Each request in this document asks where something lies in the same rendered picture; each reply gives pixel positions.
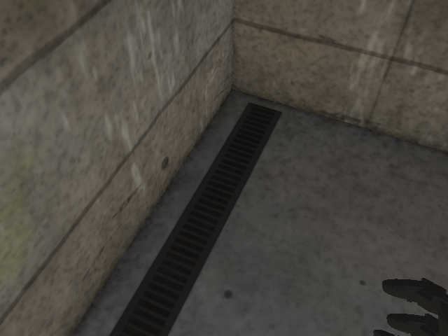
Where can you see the right robot hand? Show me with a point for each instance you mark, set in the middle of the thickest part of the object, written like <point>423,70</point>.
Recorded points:
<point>429,296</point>

